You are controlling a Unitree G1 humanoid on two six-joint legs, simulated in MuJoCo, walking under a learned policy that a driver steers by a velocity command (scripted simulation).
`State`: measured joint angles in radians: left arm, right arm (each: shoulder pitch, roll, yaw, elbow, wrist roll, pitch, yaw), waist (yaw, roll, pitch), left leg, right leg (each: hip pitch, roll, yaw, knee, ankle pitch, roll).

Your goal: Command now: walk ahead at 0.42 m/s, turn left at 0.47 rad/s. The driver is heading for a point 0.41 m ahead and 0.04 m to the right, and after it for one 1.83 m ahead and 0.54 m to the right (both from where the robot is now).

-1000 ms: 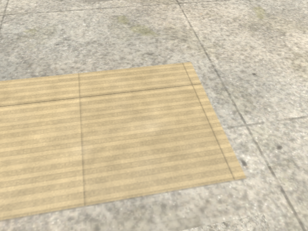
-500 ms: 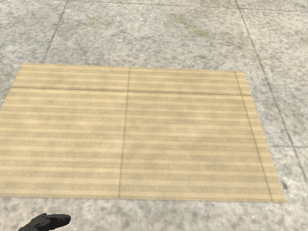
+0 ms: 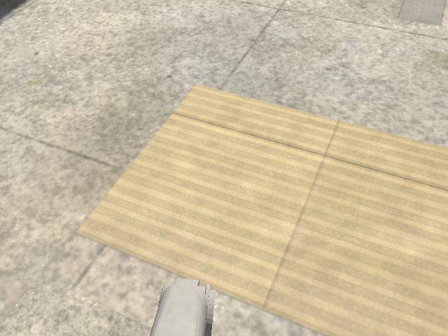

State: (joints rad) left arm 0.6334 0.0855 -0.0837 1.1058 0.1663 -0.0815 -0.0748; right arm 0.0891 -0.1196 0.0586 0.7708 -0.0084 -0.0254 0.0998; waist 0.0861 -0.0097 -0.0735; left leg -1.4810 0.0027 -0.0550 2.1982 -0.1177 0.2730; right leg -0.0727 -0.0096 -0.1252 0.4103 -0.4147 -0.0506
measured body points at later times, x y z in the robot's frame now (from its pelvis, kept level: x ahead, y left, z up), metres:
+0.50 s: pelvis +0.27 +0.05 +0.19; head +0.27 +0.04 +0.64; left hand +0.42 +0.29 +0.09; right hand +0.26 -0.18 +0.04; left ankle +0.22 +0.12 -0.54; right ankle +0.39 -0.13 -0.38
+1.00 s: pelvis +0.41 +0.01 +0.20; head +0.44 -0.01 +0.64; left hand +0.58 +0.25 +0.09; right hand +0.55 -0.30 +0.10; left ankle +0.46 +0.18 -0.48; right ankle +0.50 -0.08 -0.54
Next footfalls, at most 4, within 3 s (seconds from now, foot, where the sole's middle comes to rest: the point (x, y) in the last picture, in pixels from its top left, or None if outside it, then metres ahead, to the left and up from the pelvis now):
0.20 left None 0.26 0.12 -0.58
0.70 right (291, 308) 0.54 -0.08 -0.58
1.18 left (212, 302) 0.54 0.12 -0.58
1.56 right None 0.37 -0.09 -0.58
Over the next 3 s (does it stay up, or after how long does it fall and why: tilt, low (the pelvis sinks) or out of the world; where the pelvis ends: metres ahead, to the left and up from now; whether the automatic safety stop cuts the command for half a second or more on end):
stays up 0.66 -0.16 0.21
